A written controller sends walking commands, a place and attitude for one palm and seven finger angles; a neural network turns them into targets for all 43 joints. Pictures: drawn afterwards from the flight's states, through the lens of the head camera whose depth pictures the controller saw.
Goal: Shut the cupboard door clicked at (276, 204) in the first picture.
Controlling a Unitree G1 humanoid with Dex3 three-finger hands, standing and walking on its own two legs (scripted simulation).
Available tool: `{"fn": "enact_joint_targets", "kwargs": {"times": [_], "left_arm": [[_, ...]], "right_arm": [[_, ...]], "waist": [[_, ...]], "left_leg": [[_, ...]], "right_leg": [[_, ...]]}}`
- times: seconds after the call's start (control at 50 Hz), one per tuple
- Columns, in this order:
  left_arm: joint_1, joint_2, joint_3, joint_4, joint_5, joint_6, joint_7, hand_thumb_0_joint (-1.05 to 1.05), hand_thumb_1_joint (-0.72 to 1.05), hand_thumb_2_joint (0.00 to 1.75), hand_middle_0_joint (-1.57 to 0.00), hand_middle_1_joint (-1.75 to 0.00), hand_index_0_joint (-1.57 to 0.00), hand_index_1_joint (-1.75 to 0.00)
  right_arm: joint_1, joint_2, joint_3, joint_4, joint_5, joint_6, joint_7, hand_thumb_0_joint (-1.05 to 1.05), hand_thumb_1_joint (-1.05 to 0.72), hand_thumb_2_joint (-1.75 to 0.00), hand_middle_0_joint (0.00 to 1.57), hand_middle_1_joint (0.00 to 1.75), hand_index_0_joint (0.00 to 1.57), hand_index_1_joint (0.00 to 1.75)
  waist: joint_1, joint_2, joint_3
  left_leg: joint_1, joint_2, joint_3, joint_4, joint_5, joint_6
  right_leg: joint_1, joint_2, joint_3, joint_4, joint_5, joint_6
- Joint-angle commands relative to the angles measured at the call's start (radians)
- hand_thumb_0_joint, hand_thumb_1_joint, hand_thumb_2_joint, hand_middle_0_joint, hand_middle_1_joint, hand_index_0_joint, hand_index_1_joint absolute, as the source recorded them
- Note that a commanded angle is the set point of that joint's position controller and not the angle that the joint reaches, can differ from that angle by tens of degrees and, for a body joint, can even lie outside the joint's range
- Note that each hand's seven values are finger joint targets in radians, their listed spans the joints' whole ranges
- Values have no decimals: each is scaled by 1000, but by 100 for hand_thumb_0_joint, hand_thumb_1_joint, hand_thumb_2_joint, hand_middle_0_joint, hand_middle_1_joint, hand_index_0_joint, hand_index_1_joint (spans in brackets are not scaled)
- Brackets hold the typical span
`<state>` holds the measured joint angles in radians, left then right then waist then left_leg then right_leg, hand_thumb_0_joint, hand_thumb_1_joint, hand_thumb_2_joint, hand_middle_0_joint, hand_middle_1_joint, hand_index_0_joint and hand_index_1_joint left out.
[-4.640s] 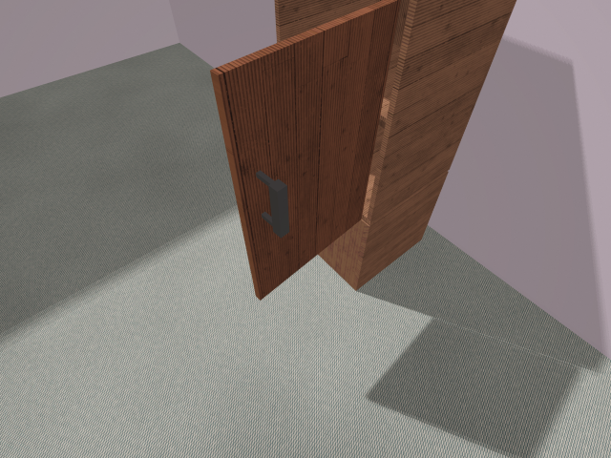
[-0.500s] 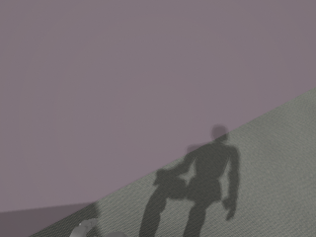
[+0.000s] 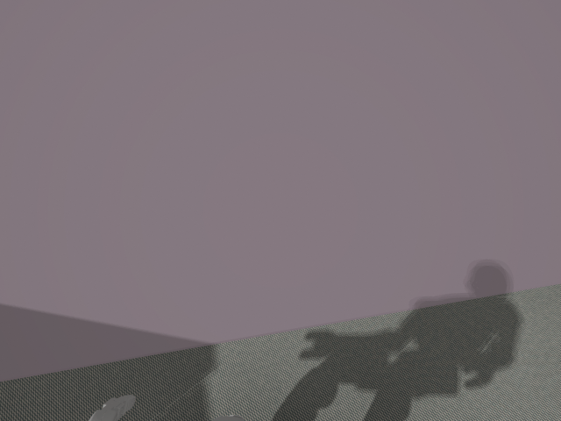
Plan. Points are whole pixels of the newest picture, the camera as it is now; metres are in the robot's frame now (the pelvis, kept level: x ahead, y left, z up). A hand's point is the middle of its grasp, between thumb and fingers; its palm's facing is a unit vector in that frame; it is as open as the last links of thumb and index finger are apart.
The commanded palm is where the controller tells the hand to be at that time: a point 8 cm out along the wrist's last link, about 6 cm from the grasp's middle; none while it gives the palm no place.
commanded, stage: turn to face it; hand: left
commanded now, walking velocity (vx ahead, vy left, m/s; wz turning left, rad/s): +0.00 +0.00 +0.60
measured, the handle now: out of the picture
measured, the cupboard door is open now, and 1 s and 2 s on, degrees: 94 94 94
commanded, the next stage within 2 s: none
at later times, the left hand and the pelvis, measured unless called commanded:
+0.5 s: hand out of the picture +0.00 +0.21 -0.17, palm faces +0.36 -0.90 -0.25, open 7.4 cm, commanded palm none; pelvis +0.01 -0.02 +0.00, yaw +20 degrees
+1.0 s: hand out of the picture -0.04 +0.13 -0.17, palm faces +0.62 -0.76 -0.20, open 7.4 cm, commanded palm none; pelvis +0.03 -0.06 +0.00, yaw +39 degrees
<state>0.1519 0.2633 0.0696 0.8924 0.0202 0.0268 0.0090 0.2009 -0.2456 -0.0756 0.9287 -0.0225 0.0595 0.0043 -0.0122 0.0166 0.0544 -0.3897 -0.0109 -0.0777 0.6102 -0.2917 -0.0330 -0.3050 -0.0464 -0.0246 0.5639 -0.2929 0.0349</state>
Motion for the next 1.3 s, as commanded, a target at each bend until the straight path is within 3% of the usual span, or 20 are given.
{"fn": "enact_joint_targets", "kwargs": {"times": [0.0, 0.08, 0.24, 0.28, 0.32, 0.34, 0.42, 0.58, 0.6, 0.64, 0.68, 0.74, 0.86, 0.94, 0.96, 0.98, 1.0, 1.04, 1.1, 1.28], "left_arm": [[46, 195, 25, -63, 5, -24, 21, 0, 90, 90, -20, -30, -20, -30], [22, 108, 7, -71, 1, -36, 23, 0, 90, 90, -20, -30, -20, -30], [138, 174, 35, -27, 8, -35, 20, 0, 90, 90, -20, -30, -20, -30], [95, 168, 39, -41, -8, -31, 13, 0, 90, 90, -20, -30, -20, -30], [24, 58, 8, -109, -14, -17, 7, 0, 90, 90, -20, -30, -20, -30], [-27, 94, 8, -123, -5, -3, 13, 0, 90, 90, -20, -30, -20, -30], [-1, 87, 21, -74, -2, 12, 3, 0, 90, 90, -20, -30, -20, -30], [92, 68, 20, -59, -11, -3, 0, 0, 90, 90, -20, -30, -20, -30], [141, 94, 29, -50, -7, -11, 4, 0, 90, 90, -20, -30, -20, -30], [160, 251, 54, -65, 13, -24, 18, 0, 90, 90, -20, -30, -20, -30], [52, 157, 30, -89, 5, -30, 24, 0, 90, 90, -20, -30, -20, -30], [24, 113, 13, -98, 1, -30, 24, 0, 90, 90, -20, -30, -20, -30], [130, 166, 33, -60, 8, -34, 24, 0, 90, 90, -20, -30, -20, -30], [102, 168, 41, -52, 1, -31, 15, 0, 90, 90, -20, -30, -20, -30], [81, 153, 41, -61, -9, -26, 13, 0, 90, 90, -20, -30, -20, -30], [70, 89, 29, -94, -16, -19, 5, 0, 90, 90, -20, -30, -20, -30], [-6, 59, 9, -130, -11, -10, 9, 0, 90, 90, -20, -30, -20, -30], [-58, 79, 15, -130, -1, 3, 12, 0, 90, 90, -20, -30, -20, -30], [-14, 77, 20, -77, -4, 11, 3, 0, 90, 90, -20, -30, -20, -30], [47, 63, 17, -71, -11, -3, -1, 0, 90, 90, -20, -30, -20, -30]], "right_arm": [[-66, -103, -33, -130, 5, -13, 12, 0, -90, -90, 20, 30, 20, 30], [-66, -75, -22, -88, 7, 3, 23, 0, -90, -90, 20, 30, 20, 30], [-131, -49, 5, -114, 16, -21, 24, 0, -90, -90, 20, 30, 20, 30], [-17, -101, -6, -86, 10, -31, 19, 0, -90, -90, 20, 30, 20, 30], [112, -291, -56, -65, 0, -34, 2, 0, -90, -90, 20, 30, 20, 30], [135, -279, -49, -48, 1, -27, -3, 0, -90, -90, 20, 30, 20, 30], [-54, -203, -27, -96, -3, -35, -21, 0, -90, -90, 20, 30, 20, 30], [-108, -208, -42, -114, -3, -21, -13, 0, -90, -90, 20, 30, 20, 30], [-129, -188, -42, -126, 4, -19, -11, 0, -90, -90, 20, 30, 20, 30], [-143, -93, -30, -167, 14, -19, 2, 0, -90, -90, 20, 30, 20, 30], [-102, -114, -34, -134, 5, -11, 10, 0, -90, -90, 20, 30, 20, 30], [-86, -77, -22, -100, 9, 2, 23, 0, -90, -90, 20, 30, 20, 30], [-154, -36, 3, -115, 15, -12, 29, 0, -90, -90, 20, 30, 20, 30], [-76, -63, -1, -101, 13, -24, 24, 0, -90, -90, 20, 30, 20, 30], [-1, -108, -13, -81, 9, -31, 21, 0, -90, -90, 20, 30, 20, 30], [75, -223, -41, -71, -2, -41, 13, 0, -90, -90, 20, 30, 20, 30], [133, -281, -55, -53, 1, -33, -1, 0, -90, -90, 20, 30, 20, 30], [89, -236, -39, -62, -4, -36, -15, 0, -90, -90, 20, 30, 20, 30], [-16, -193, -24, -84, -1, -42, -26, 0, -90, -90, 20, 30, 20, 30], [-66, -206, -44, -95, -3, -25, -13, 0, -90, -90, 20, 30, 20, 30]], "waist": [[22, -226, -36], [-7, -254, -36], [51, -231, -124], [-21, -136, -168], [-97, 309, -189], [-94, 178, -171], [-10, 191, -65], [40, 133, -92], [69, 68, -93], [99, -378, -80], [24, -249, -57], [5, -269, -66], [64, -199, -95], [19, -196, -125], [-30, -91, -162], [-69, 210, -203], [-97, 284, -182], [-70, 143, -133], [-13, 161, -93], [21, 168, -95]], "left_leg": [[-185, 16, 19, 548, -267, 1], [-191, 47, 95, 542, -145, -42], [2, 14, 202, 26, -113, -23], [231, 28, 178, -176, 128, 2], [449, 444, -360, -240, 746, 238], [415, 457, -299, -208, 716, 281], [192, 270, -171, -260, 374, 190], [36, 189, -193, -189, 190, 148], [-48, 137, -166, -121, 97, 109], [-225, -56, 57, 372, -330, -10], [-204, 28, 3, 599, -240, 0], [-179, 45, 82, 554, -165, -35], [-72, 26, 180, 176, -166, -34], [110, 14, 190, -78, -6, -8], [270, 51, 142, -187, 154, 14], [438, 302, -207, -224, 458, 132], [441, 444, -372, -236, 766, 264], [340, 387, -289, -246, 566, 269], [242, 263, -165, -251, 479, 191], [90, 188, -221, -206, 251, 157]], "right_leg": [[36, -403, 296, -333, 58, -197], [128, -259, 33, -228, 439, -140], [299, -308, -44, -50, 703, -129], [165, -284, -117, 106, 571, -56], [-288, -70, -118, 500, -381, 66], [-304, -91, 0, 572, -353, 47], [-244, -62, 27, 559, -162, 47], [96, 34, -38, 52, -49, 32], [203, 6, -20, -97, 26, 27], [208, -442, 442, -363, 27, -151], [105, -370, 276, -300, 122, -186], [164, -269, 43, -213, 439, -146], [291, -309, -25, -127, 622, -154], [224, -298, -84, -2, 566, -93], [117, -283, -125, 126, 465, -47], [-152, -141, -171, 351, -37, 36], [-301, -68, -76, 515, -395, 56], [-319, -90, 14, 603, -275, 42], [-253, -67, 34, 583, -141, 50], [56, 37, -30, 69, -69, 33]]}}
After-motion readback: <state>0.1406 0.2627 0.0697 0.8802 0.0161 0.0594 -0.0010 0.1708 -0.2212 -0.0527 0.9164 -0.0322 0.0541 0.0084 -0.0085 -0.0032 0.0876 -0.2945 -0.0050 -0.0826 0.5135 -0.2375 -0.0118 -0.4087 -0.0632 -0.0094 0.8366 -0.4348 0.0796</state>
